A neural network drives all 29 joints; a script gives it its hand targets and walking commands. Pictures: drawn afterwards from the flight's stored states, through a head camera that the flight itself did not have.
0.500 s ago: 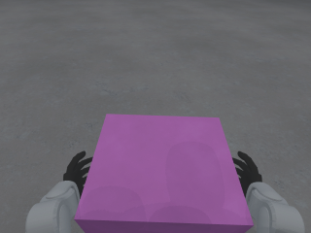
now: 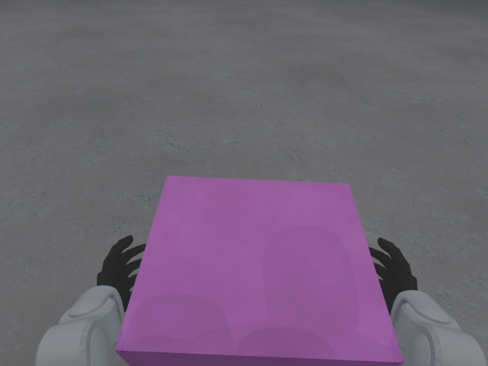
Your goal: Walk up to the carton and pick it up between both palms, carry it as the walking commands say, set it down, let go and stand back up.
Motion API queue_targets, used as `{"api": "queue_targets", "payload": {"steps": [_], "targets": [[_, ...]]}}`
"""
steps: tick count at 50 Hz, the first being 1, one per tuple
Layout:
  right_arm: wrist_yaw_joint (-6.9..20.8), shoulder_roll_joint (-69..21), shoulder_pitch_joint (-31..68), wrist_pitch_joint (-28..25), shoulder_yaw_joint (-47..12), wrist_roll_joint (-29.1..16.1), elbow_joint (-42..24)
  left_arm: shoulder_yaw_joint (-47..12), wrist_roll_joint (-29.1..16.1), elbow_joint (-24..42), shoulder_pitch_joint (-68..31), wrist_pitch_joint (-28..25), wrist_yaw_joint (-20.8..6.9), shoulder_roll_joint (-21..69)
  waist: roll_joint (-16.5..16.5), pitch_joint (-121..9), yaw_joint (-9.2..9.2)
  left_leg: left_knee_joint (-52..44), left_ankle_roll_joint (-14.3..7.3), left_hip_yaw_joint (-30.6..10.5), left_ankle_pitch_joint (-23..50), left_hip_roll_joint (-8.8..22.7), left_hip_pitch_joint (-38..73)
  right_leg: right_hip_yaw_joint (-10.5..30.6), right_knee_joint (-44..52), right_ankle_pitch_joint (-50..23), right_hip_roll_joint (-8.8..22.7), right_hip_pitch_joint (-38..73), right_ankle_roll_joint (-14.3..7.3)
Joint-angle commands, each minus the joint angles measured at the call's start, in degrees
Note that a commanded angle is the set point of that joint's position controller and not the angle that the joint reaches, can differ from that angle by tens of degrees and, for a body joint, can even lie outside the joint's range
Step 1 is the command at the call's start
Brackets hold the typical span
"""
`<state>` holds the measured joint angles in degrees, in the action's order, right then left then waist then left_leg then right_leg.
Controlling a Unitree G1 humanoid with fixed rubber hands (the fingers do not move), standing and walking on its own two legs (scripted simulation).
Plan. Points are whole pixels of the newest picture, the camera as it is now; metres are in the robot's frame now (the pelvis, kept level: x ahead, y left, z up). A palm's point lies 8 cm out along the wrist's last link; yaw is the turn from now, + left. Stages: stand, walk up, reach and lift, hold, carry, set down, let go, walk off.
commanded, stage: carry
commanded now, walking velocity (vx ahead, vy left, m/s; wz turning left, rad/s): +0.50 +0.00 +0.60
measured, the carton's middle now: (252, 294) +0.27 +0.00 +0.01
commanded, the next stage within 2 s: none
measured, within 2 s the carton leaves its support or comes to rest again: neither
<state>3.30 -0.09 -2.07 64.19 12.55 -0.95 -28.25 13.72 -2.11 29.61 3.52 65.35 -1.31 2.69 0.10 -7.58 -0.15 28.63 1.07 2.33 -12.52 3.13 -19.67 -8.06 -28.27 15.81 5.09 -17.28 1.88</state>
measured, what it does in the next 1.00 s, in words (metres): walks ahead, turning left: right foot, then left foot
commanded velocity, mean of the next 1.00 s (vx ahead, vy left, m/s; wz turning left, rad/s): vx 0.50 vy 0.00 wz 0.60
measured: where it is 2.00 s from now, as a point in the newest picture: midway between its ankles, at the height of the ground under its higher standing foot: (193, 279)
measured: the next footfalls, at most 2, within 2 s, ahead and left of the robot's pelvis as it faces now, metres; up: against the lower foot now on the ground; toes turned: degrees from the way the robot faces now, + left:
right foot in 0.38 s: +0.12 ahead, -0.10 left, +0.00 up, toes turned +0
left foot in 0.60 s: +0.31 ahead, +0.17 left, +0.00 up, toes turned +28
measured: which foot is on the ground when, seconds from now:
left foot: down 0.00-0.40, up 0.42-0.58, down 0.60-1.00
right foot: down 0.00-0.20, up 0.22-0.36, down 0.38-0.62, up 0.64-1.00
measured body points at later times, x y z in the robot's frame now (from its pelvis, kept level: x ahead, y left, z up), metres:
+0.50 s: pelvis +0.19 +0.05 +0.00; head +0.20 +0.04 +0.45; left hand +0.36 +0.30 +0.06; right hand +0.48 -0.08 +0.06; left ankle +0.10 +0.11 -0.71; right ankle +0.08 -0.10 -0.74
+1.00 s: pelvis +0.53 +0.16 -0.02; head +0.52 +0.16 +0.43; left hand +0.62 +0.45 +0.06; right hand +0.84 +0.12 +0.07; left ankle +0.28 +0.15 -0.73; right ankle +0.73 +0.14 -0.73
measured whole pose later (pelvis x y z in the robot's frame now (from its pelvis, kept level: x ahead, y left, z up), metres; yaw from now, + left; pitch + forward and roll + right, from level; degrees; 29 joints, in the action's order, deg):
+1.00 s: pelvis +0.53 +0.16 -0.02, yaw +35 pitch +2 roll -2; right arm 3.4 0.8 -4.1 63.8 13.2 -2.1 -31.8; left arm 12.7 -2.9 32.4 3.3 65.4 -0.3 3.3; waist 1.0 -4.0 1.9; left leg 22.0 -0.3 -3.7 -28.8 2.8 6.4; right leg -13.3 -28.7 7.5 5.2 -30.4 2.3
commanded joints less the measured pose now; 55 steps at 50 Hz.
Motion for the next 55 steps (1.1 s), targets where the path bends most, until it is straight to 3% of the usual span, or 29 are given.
{"api": "queue_targets", "payload": {"steps": [1,3,6,9,10,11,12,14,17,18,19,20,21,22,25,27,29,30,31,32,35,37,40,45,49,51,52,53,55], "targets": [[1.25,-39.28,21.85,2.33,-44.91,-11.39,-10.64,-48.05,-9.98,10.70,-24.81,0.99,-1.68,37.44,-4.57,-2.33,-1.16,-0.87,-0.83,-0.20,-14.12,-0.19,-6.66,9.16,12.36,22.83,10.88,6.57,-2.41],[1.37,-40.42,25.95,2.29,-45.30,-12.28,-11.84,-48.41,-10.08,10.37,-26.65,1.40,-1.88,38.59,-6.64,-3.44,-0.97,3.48,-1.27,3.11,-10.35,-2.20,-6.55,10.33,14.85,24.17,13.40,6.88,-4.79],[1.42,-41.39,25.48,2.83,-45.90,-13.25,-13.28,-48.58,-10.18,10.95,-25.23,1.80,-2.02,38.56,-10.25,-2.55,-0.20,-2.79,-2.50,2.55,-7.78,-1.83,-4.41,2.73,11.52,20.41,11.26,9.00,-2.33],[1.00,-40.45,24.10,3.95,-44.74,-12.72,-8.73,-47.76,-9.66,10.88,-27.18,2.84,-1.74,36.59,-0.18,0.85,0.41,-8.97,-6.00,-9.17,-15.58,3.83,0.80,-3.51,-0.11,18.70,6.14,0.97,0.98],[0.60,-39.86,21.20,3.52,-42.63,-11.57,-6.99,-49.26,-10.39,10.88,-27.83,2.95,-1.50,37.75,12.42,-3.17,0.87,-13.53,-8.40,-18.32,-10.08,8.10,8.41,-6.64,-10.71,15.70,2.04,-2.75,2.52],[0.65,-39.45,19.85,3.17,-42.48,-11.56,-7.42,-49.69,-10.80,12.21,-28.16,2.67,-1.56,37.61,16.07,-3.59,0.74,-12.75,-10.82,-26.30,-0.48,10.56,13.16,-3.61,-15.69,14.63,-0.01,-9.64,2.78],[0.32,-41.44,22.96,2.61,-42.97,-11.89,-8.75,-49.56,-11.70,11.17,-29.30,2.69,-1.96,40.56,15.43,-3.67,0.84,-11.61,-11.91,-25.90,10.88,11.29,17.63,-2.85,-12.99,17.96,-1.63,-12.90,2.66],[0.55,-42.94,25.51,2.42,-44.54,-12.77,-12.43,-49.26,-12.10,9.87,-27.31,2.31,-2.31,43.22,12.79,-6.29,0.54,-6.82,-10.98,-18.67,23.69,9.61,21.11,-1.78,-6.56,17.62,-1.44,-11.56,1.31],[0.91,-44.43,23.17,1.59,-44.94,-13.20,-13.16,-50.41,-13.42,13.49,-28.19,0.94,-2.40,45.02,8.90,-10.96,-1.39,1.21,-5.88,-11.44,19.26,5.03,6.20,0.81,6.24,4.24,0.53,13.78,-0.98],[1.05,-43.89,22.62,1.91,-45.96,-13.65,-12.18,-48.92,-12.33,10.15,-23.87,1.03,-2.35,44.56,2.90,-12.89,-2.15,6.50,-3.78,-6.42,13.93,3.05,-1.90,2.54,10.73,2.29,3.16,25.90,-1.69],[0.98,-40.28,18.92,1.94,-45.44,-12.69,-12.73,-49.41,-11.19,9.25,-19.97,0.92,-1.81,41.47,-6.31,-11.52,-2.90,17.78,-1.35,1.47,7.58,-1.73,-15.57,11.63,11.77,-13.04,13.03,37.43,-5.42],[1.44,-39.36,22.11,1.67,-47.09,-13.97,-14.90,-47.61,-9.72,7.21,-16.71,0.82,-1.79,39.81,-15.06,-8.31,-2.48,19.40,-0.35,4.91,-20.67,-4.22,-26.65,19.93,14.03,-24.12,23.00,40.38,-9.81],[1.63,-39.65,24.72,1.00,-48.47,-14.80,-17.10,-47.84,-9.87,8.62,-18.44,0.36,-1.83,40.87,-13.93,-8.43,-2.10,17.92,-1.52,4.62,-23.28,-0.51,-28.95,19.33,11.36,-37.95,24.27,42.63,-13.12],[1.86,-42.03,26.91,1.03,-49.37,-16.15,-17.17,-47.53,-10.21,9.18,-20.03,0.00,-1.74,41.79,-13.16,-6.84,-2.27,17.31,-0.93,5.23,-23.79,-0.26,-28.51,15.41,9.50,-40.88,23.49,41.17,-12.18],[1.67,-45.80,24.45,-0.39,-50.24,-16.87,-16.60,-50.16,-13.35,18.57,-26.02,-1.35,-2.48,41.02,-11.64,-4.64,-2.01,7.09,-1.86,9.94,-11.35,-3.93,-24.86,0.00,6.53,-51.75,15.28,41.07,-6.18],[0.62,-45.87,21.15,-0.75,-49.52,-15.24,-17.79,-50.99,-14.78,18.21,-21.67,-1.66,-2.92,41.40,-13.60,-10.79,-0.79,-4.84,-2.86,16.30,-1.65,-9.74,-3.26,-10.68,-4.46,-62.99,10.75,32.47,-2.03],[-0.10,-43.56,18.32,-0.97,-49.27,-13.88,-17.28,-51.16,-13.99,19.22,-20.71,-1.23,-3.28,37.72,-10.42,-19.18,2.57,-6.28,-6.26,10.40,4.07,-8.33,25.71,-11.11,-20.16,-45.92,7.80,13.05,-0.08],[-0.52,-42.62,15.80,-0.65,-48.38,-12.82,-14.25,-50.53,-13.63,16.70,-20.77,-0.90,-3.18,36.68,-3.60,-18.63,4.09,-6.43,-11.48,-4.46,8.64,-0.54,37.24,-9.98,-34.01,-24.73,4.11,-4.64,0.65],[-1.10,-40.92,18.05,-0.93,-47.60,-12.16,-14.63,-50.96,-13.88,16.93,-22.29,-0.54,-3.65,36.89,12.95,-13.96,2.98,-10.65,-19.68,-28.25,26.68,14.69,39.90,-8.65,-47.26,17.87,-6.15,-21.05,1.28],[-1.31,-41.36,19.65,-0.66,-49.03,-12.31,-14.66,-50.10,-14.11,15.11,-22.39,-0.43,-4.28,37.09,4.21,-11.29,2.63,-7.81,-23.83,-31.90,36.50,15.70,39.17,2.50,-50.83,21.54,-3.90,-24.56,0.39],[0.21,-43.53,21.80,-0.50,-48.85,-12.63,-16.52,-50.19,-14.49,9.90,-19.97,-1.15,-4.79,42.65,-3.52,-6.11,2.03,-8.16,-15.27,-20.06,29.63,13.06,35.06,6.68,-34.07,18.35,1.74,-29.56,0.00],[1.41,-44.59,21.79,-1.60,-49.78,-14.05,-15.99,-49.05,-12.82,8.86,-19.02,-2.00,-4.63,44.35,0.11,-4.96,1.94,-10.48,-11.78,-14.13,29.54,9.64,31.02,2.27,-24.97,16.42,0.80,-25.25,1.10],[2.12,-41.93,20.90,-1.11,-47.07,-13.63,-11.38,-51.19,-12.60,11.91,-25.91,-1.84,-3.05,42.10,10.74,0.42,1.83,-16.40,-12.24,-11.44,22.30,7.53,18.29,-2.22,-15.18,7.35,-1.06,-17.08,1.59],[3.31,-39.87,21.33,-1.32,-46.36,-15.34,-14.99,-51.93,-10.30,13.06,-24.17,-1.52,-0.56,42.05,15.92,0.98,0.90,-16.02,-7.44,-5.87,30.07,4.86,14.22,-5.77,-4.89,-8.37,-2.97,-6.20,0.56],[2.15,-37.27,20.69,-0.48,-46.60,-15.58,-16.88,-48.53,-9.12,9.24,-17.76,-0.58,-0.44,40.02,7.94,-8.38,-2.88,13.04,-2.46,3.49,28.44,0.24,1.44,-7.86,2.93,-13.32,-1.89,27.95,-0.15],[1.60,-39.33,22.24,-0.33,-49.06,-15.68,-18.63,-45.54,-8.60,9.64,-16.68,-1.28,-1.17,37.77,-16.47,-12.47,-3.12,44.93,-0.86,2.73,-20.23,-7.97,-15.47,17.17,10.83,-5.31,17.11,37.99,-0.17],[1.70,-38.99,24.90,1.06,-49.65,-15.73,-16.27,-43.79,-8.14,7.40,-18.21,-0.79,-1.07,35.99,-15.88,-11.14,-1.00,49.84,-2.46,0.36,-18.71,-4.21,-19.27,28.15,13.36,-11.39,24.94,33.14,-6.80],[2.17,-39.95,26.27,0.51,-49.89,-16.37,-17.60,-44.04,-8.59,9.58,-19.48,-1.58,-1.38,36.30,-15.70,-11.40,-0.89,53.20,-3.78,-0.94,-19.37,-1.62,-17.28,23.26,13.53,-8.82,25.46,26.39,-12.80],[1.74,-46.07,25.92,-0.28,-47.96,-15.37,-12.80,-44.61,-10.57,7.13,-20.49,-1.39,-2.65,42.69,-8.18,-11.44,-0.76,40.75,-3.55,-1.91,-17.84,2.16,-14.89,9.93,11.27,-26.00,21.16,24.40,-10.39]]}}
